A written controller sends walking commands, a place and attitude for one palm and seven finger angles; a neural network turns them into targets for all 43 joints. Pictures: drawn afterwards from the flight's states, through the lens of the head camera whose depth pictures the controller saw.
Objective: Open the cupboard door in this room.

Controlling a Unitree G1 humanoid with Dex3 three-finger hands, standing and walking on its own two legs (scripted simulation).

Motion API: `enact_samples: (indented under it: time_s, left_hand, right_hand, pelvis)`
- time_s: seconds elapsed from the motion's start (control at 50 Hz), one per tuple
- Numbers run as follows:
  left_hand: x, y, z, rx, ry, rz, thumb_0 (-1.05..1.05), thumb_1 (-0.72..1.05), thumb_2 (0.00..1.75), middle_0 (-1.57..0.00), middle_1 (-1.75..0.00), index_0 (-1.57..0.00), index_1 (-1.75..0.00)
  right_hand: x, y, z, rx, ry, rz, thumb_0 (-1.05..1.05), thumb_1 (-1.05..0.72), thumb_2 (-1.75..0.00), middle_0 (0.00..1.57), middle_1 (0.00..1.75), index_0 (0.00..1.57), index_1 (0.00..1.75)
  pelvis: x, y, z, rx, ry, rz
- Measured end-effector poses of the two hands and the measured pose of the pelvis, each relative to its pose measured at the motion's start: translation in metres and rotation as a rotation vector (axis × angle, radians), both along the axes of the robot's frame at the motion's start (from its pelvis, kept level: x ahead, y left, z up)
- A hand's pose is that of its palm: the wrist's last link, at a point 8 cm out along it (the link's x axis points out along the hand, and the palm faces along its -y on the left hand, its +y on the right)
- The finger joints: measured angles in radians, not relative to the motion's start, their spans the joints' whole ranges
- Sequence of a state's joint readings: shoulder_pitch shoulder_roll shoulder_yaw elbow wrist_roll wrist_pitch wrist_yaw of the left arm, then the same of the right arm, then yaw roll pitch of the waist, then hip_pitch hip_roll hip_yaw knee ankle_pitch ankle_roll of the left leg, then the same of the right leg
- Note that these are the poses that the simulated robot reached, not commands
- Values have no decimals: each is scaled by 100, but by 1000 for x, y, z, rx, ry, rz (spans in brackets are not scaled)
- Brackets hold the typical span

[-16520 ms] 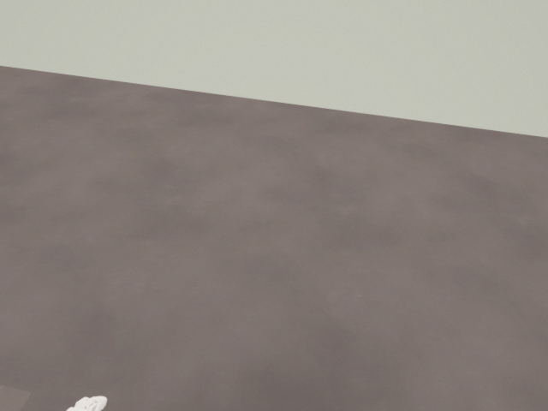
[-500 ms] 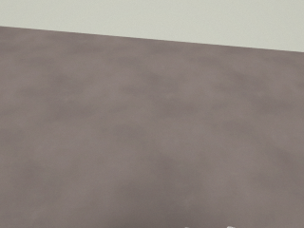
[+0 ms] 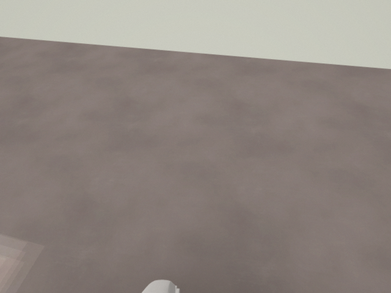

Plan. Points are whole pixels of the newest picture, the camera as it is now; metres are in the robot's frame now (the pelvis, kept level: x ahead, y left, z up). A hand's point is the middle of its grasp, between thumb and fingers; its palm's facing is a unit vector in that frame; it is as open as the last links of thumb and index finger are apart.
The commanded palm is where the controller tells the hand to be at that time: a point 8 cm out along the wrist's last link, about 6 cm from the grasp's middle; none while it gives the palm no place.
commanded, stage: turn or walk to find it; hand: left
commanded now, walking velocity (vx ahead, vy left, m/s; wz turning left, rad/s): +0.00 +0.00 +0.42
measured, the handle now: out of the picture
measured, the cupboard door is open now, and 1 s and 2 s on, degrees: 0 0 0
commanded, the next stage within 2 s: stand and wait in 0.38 s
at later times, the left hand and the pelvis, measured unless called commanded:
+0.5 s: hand out of the picture +0.01 +0.27 -0.17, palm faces +0.21 -0.94 -0.25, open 7.4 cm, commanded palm none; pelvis -0.02 +0.04 +0.00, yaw +10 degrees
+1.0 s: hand out of the picture -0.01 +0.24 -0.19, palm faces +0.05 -0.98 -0.21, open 7.4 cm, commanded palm none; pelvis -0.03 +0.04 -0.01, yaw -1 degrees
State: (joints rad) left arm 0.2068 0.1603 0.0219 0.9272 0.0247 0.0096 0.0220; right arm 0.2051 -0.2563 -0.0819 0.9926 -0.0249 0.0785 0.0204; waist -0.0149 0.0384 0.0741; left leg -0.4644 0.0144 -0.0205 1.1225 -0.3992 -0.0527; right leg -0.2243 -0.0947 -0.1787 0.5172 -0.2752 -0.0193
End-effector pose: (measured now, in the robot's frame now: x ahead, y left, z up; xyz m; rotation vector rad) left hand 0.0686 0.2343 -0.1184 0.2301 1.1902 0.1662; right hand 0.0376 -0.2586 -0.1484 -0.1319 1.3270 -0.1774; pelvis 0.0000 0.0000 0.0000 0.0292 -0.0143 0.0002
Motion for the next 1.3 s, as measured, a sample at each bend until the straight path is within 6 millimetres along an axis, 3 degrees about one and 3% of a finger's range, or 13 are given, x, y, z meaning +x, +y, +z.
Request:
enact_samples:
  time_s: [0.12, 0.22, 0.28, 0.44, 0.52, 0.6, 0.72, 0.82, 0.92, 1.0, 1.12, 1.2, 1.3]
  left_hand:
    - [-37, 15, -13, -31, 56, 80, 0, 90, 89, -20, -30, -20, -30]
    - [-73, 47, -38, -53, 107, 167, 0, 90, 89, -20, -30, -20, -30]
    - [-88, 64, -41, -46, 153, 199, 0, 91, 90, -20, -30, -20, -30]
    - [-81, 81, -20, -31, 81, 239, 1, 91, 90, -20, -30, -20, -30]
    - [-72, 72, -15, -18, 49, 224, 1, 91, 90, -19, -30, -19, -30]
    - [-66, 51, -15, -15, 43, 189, 0, 91, 90, -19, -30, -19, -30]
    - [-76, 15, -15, -45, 97, 161, 0, 91, 90, -20, -30, -20, -30]
    - [-87, 13, -16, -57, 151, 160, 1, 92, 89, -20, -30, -20, -30]
    - [-91, 30, -24, -62, 181, 134, 1, 91, 89, -20, -30, -20, -30]
    - [-82, 51, -36, -60, 188, 94, 1, 91, 90, -20, -30, -20, -30]
    - [-41, 64, -23, -27, 133, 4, 1, 91, 90, -20, -30, -20, -30]
    - [-6, 55, -14, -2, 79, -75, 1, 91, 90, -19, -30, -19, -30]
    - [40, 23, -9, 31, -8, -194, 1, 91, 90, -19, -30, -19, -30]
  right_hand:
    - [11, 15, 7, -26, 31, 77, 0, -91, -90, 20, 30, 19, 30]
    - [40, 42, 9, -64, -41, 163, 1, -91, -90, 20, 30, 19, 30]
    - [53, 60, 17, -69, -92, 191, 0, -91, -90, 20, 30, 19, 30]
    - [63, 84, 28, -45, -113, 254, 0, -91, -90, 21, 30, 20, 30]
    - [61, 82, 23, -23, -121, 247, 0, -91, -90, 21, 30, 20, 30]
    - [53, 74, 9, 12, -119, 209, 0, -91, -90, 21, 30, 20, 30]
    - [28, 55, -4, 33, -55, 136, 0, -91, -90, 21, 30, 20, 30]
    - [6, 39, 3, -9, -3, 99, 0, -91, -90, 20, 30, 20, 30]
    - [-7, 33, 11, -70, -2, 65, 0, -91, -90, 20, 30, 19, 30]
    - [-19, 37, 14, -110, -41, 31, 0, -91, -90, 20, 30, 19, 30]
    - [-38, 46, 19, -85, -49, -26, 0, -91, -90, 20, 30, 20, 30]
    - [-48, 44, 12, -49, -61, -79, 0, -91, -90, 21, 30, 20, 30]
    - [-68, 26, -11, 0, -59, -162, 0, -91, -90, 21, 30, 20, 30]
  pelvis:
    - [-3, 11, -1, -8, 6, 57]
    - [-7, 34, -14, -34, 7, 108]
    - [-10, 41, -12, -32, -1, 113]
    - [-16, 47, 3, -51, 8, 172]
    - [-16, 41, 3, -36, 2, 172]
    - [-13, 30, -2, -7, -9, 144]
    - [-13, 17, -3, -9, -12, 101]
    - [-20, 17, 1, -7, 8, 66]
    - [-28, 27, -1, -15, 26, 23]
    - [-34, 38, -9, -19, 23, -19]
    - [-35, 38, -2, -31, 17, -90]
    - [-35, 31, -2, -31, 20, -139]
    - [-35, 11, -15, -17, 23, -202]
